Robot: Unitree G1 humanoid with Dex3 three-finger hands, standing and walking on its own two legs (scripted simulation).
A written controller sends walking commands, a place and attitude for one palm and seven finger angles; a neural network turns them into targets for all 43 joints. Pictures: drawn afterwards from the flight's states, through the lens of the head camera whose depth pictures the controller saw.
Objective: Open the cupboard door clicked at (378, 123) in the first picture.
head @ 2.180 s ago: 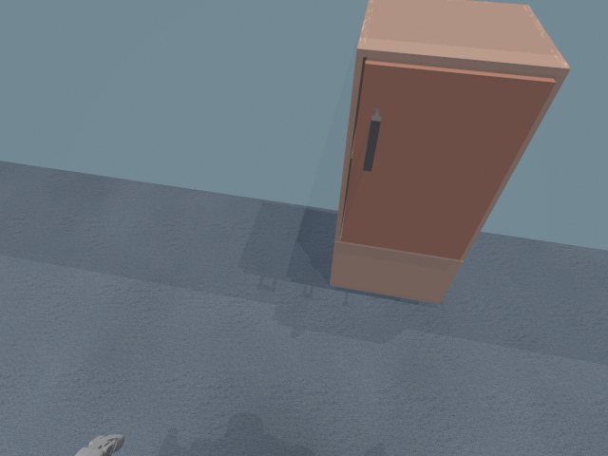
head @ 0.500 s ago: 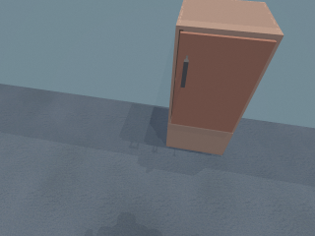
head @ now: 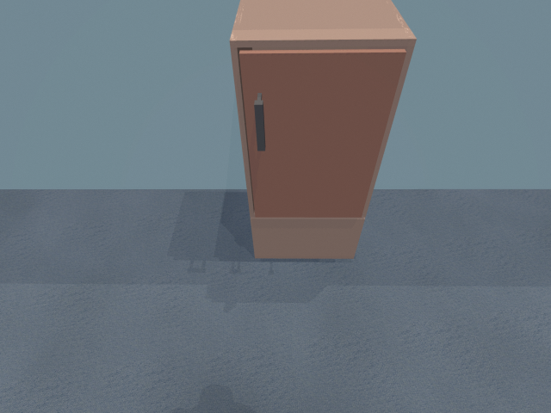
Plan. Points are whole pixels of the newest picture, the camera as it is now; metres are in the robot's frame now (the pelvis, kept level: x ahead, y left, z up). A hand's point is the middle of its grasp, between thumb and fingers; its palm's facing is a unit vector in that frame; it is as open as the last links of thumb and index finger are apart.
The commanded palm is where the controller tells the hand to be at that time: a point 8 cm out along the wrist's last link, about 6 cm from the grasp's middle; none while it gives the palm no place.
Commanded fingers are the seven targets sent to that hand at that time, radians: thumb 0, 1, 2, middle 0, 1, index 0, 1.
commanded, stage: take the last steps up to it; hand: left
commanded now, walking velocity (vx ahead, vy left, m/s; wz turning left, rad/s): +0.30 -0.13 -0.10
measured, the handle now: (260, 122) +0.80 +0.09 -0.03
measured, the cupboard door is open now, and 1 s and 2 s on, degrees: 0 0 0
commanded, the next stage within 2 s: come to a stop and stand still in 0.54 s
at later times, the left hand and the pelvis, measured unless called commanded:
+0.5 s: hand out of the picture +0.13 +0.17 -0.18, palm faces +0.00 -1.00 -0.09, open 7.4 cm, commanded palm none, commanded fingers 0.00 0.90 0.90 -0.20 -0.30 -0.20 -0.30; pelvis +0.16 +0.01 +0.01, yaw -4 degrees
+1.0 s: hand (237, 289) +0.38 +0.11 -0.16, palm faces -0.05 -0.97 -0.23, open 7.3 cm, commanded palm none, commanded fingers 0.00 0.90 0.90 -0.20 -0.30 -0.20 -0.30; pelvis +0.27 -0.05 +0.00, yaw -2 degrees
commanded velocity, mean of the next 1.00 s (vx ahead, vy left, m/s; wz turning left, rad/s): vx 0.03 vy -0.02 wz -0.03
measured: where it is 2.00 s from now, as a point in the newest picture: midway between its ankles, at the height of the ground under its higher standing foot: outside the picture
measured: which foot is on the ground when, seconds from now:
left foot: down 0.00-0.00, up 0.02-0.36, down 0.38-0.88, up 0.90-1.00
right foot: down 0.00-0.38, up 0.40-0.86, down 0.88-1.00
